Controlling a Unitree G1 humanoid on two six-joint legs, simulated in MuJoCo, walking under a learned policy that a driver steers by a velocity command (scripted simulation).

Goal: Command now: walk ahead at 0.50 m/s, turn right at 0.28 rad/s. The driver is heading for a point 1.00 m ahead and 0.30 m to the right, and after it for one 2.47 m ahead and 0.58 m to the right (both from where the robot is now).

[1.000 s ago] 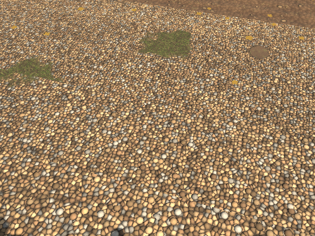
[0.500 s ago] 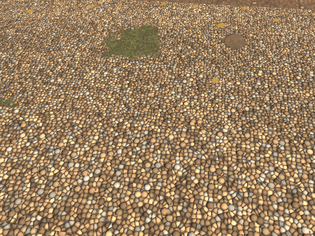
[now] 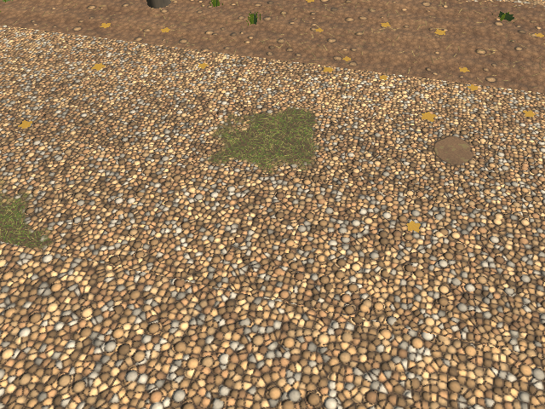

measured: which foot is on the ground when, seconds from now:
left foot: up 0.00-0.10, down 0.12-0.58, up 0.60-0.90, down 0.92-1.00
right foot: down 0.00-0.12, up 0.14-0.56, down 0.58-0.92, up 0.94-1.00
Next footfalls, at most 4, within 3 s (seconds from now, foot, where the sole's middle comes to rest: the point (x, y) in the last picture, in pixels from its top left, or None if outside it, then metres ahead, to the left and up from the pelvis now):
0.12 left None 0.12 0.14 -0.78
0.58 right None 0.43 -0.06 -0.96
0.92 left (303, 370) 0.72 0.01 -0.96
1.32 right None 0.54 -0.14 -0.96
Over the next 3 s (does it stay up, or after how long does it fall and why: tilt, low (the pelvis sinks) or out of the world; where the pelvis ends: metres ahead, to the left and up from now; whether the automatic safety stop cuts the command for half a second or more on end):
stays up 0.85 -0.30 -0.21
